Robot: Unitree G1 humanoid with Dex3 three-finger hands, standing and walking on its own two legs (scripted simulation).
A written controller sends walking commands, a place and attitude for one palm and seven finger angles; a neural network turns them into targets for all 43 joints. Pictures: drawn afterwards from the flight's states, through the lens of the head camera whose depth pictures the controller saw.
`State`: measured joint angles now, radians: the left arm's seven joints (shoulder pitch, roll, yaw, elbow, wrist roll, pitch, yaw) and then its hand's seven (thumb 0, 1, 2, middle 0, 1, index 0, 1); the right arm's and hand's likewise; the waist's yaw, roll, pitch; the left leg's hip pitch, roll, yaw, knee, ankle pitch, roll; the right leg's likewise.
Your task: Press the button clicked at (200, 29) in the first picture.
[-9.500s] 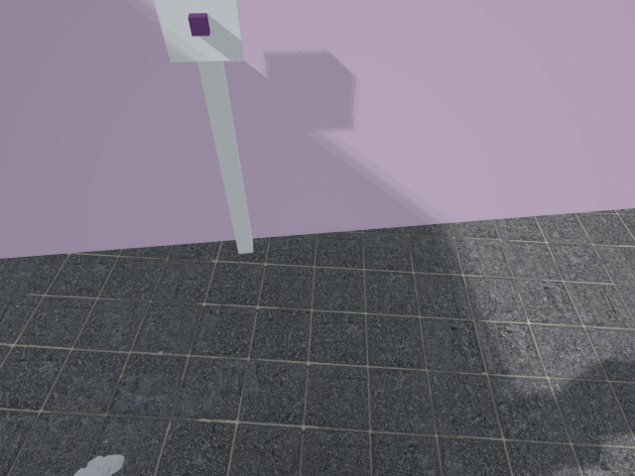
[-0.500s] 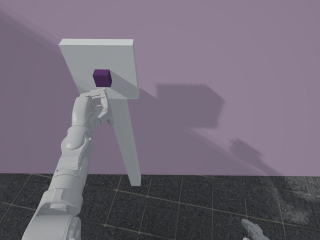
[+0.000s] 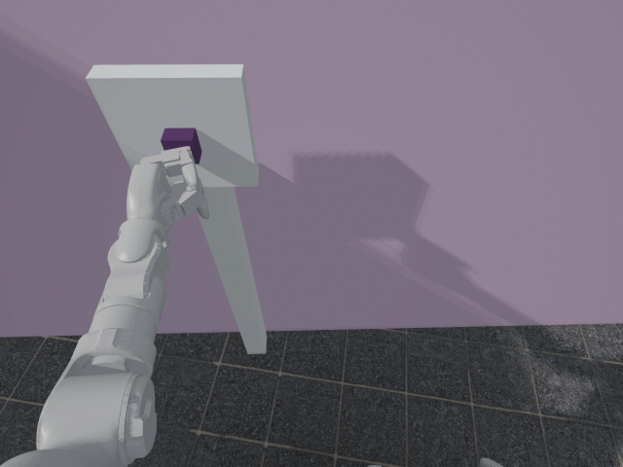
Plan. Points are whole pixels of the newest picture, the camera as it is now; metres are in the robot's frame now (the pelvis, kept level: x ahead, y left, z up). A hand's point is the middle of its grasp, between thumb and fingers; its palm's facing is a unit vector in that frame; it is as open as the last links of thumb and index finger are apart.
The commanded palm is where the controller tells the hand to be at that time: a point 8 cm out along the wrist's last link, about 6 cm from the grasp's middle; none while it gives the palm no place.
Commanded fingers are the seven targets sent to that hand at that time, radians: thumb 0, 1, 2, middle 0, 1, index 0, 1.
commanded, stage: press the button with the knuckle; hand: left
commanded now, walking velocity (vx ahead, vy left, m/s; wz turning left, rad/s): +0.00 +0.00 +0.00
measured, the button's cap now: (182, 144) +0.49 +0.18 +0.14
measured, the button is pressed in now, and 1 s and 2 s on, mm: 0 11 0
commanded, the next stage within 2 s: hold the button down briefly in 0.54 s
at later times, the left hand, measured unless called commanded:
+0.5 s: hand (198, 181) +0.46 +0.16 +0.11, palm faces +0.03 -1.00 -0.01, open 3.5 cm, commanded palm +0.45 +0.20 +0.11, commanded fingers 0.00 0.90 0.90 -1.30 -1.50 -1.30 -1.50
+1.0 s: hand (198, 181) +0.46 +0.16 +0.11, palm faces +0.04 -1.00 -0.02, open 3.5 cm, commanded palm +0.45 +0.20 +0.11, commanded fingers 0.00 0.90 0.90 -1.30 -1.50 -1.30 -1.50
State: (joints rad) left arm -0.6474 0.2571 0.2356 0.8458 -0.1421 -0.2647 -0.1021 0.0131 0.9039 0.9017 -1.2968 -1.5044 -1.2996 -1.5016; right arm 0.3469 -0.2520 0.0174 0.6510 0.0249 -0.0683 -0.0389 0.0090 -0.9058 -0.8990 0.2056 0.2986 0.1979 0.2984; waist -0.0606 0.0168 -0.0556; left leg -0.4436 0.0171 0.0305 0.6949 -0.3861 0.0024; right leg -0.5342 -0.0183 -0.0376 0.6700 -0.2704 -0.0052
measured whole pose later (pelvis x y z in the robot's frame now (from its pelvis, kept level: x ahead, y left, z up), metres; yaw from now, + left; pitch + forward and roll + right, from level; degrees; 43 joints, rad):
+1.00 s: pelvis -0.04 +0.00 -0.01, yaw +2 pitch +12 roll -1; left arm -0.96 0.38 0.26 1.21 -0.11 -0.36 -0.11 0.01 0.88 0.93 -1.30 -1.50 -1.51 -1.50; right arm 0.39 -0.28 0.04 0.69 0.01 -0.09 -0.04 0.01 -0.91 -0.90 0.21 0.30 0.20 0.30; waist -0.13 0.01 -0.05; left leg -0.64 0.01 0.00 0.80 -0.37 0.00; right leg -0.69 -0.03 -0.07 0.73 -0.24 -0.01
